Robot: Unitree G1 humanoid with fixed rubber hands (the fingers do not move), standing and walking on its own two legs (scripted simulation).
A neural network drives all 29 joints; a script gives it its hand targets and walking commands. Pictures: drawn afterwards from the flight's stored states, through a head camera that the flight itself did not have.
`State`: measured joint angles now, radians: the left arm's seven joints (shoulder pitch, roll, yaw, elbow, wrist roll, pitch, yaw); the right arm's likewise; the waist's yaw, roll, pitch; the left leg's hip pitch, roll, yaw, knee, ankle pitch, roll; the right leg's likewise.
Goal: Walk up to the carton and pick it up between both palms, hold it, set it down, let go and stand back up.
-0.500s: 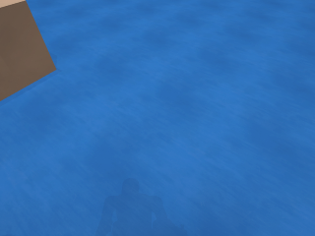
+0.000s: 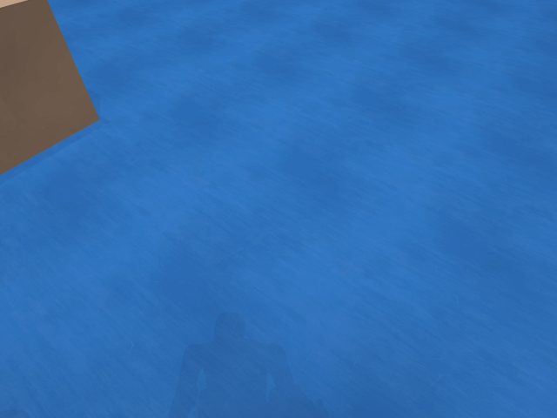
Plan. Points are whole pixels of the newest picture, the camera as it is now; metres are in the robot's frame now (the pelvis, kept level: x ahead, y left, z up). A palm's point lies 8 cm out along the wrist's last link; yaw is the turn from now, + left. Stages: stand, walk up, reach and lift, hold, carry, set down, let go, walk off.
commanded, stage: stand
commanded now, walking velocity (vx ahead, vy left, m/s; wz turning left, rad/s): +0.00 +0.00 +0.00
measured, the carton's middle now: out of the picture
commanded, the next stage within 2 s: none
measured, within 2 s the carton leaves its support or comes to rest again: neither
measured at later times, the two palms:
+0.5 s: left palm out of the picture +0.01 +0.23 -0.14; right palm out of the picture +0.00 -0.23 -0.14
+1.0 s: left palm out of the picture +0.00 +0.22 -0.14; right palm out of the picture +0.00 -0.23 -0.14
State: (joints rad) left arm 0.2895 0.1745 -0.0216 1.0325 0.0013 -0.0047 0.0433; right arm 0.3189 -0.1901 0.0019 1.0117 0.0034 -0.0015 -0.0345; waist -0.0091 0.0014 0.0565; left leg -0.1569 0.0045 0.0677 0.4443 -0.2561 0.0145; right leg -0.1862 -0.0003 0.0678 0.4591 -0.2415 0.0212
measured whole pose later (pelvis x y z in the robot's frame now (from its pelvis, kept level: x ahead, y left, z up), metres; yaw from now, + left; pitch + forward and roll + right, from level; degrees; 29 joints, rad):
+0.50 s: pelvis +0.00 +0.00 +0.00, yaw +0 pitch -2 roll +0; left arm 0.29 0.17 -0.02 1.06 0.00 -0.01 0.05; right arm 0.32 -0.18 0.00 1.04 0.00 0.00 -0.04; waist -0.01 0.00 0.05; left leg -0.14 0.00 0.06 0.43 -0.26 0.01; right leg -0.17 0.00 0.06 0.45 -0.24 0.02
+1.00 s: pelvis +0.00 +0.00 +0.00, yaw +1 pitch -2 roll +0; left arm 0.29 0.16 -0.02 1.08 0.00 -0.01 0.05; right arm 0.32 -0.17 0.00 1.06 0.00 -0.01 -0.04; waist -0.01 0.00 0.06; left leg -0.14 0.00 0.05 0.43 -0.25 0.02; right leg -0.16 -0.01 0.05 0.43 -0.24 0.02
